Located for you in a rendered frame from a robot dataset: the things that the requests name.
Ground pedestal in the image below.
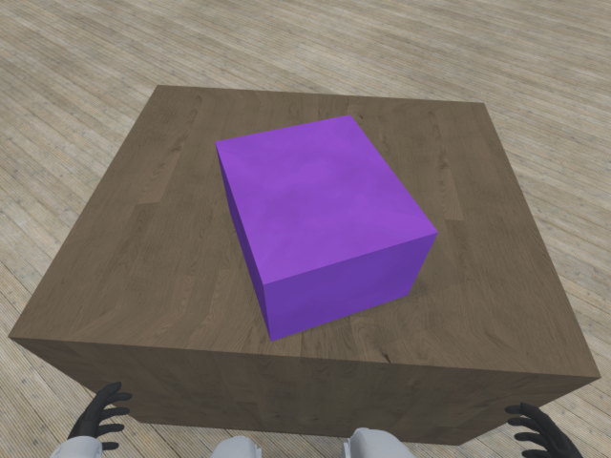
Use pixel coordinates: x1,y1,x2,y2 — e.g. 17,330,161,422
8,85,601,446

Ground left robot hand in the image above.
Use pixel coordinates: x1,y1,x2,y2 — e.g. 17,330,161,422
67,382,132,451

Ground left robot thigh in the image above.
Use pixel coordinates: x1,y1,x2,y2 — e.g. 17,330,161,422
209,437,262,458

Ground left robot forearm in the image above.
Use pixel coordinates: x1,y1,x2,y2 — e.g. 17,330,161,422
50,436,102,458

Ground carton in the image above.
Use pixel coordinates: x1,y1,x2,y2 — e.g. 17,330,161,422
215,114,438,342

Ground right robot hand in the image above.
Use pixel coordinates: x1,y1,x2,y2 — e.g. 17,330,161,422
505,403,583,458

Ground robot thigh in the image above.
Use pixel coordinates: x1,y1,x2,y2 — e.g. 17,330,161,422
209,437,262,458
342,429,415,458

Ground right robot thigh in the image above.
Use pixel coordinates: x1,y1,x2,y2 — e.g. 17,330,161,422
342,429,415,458

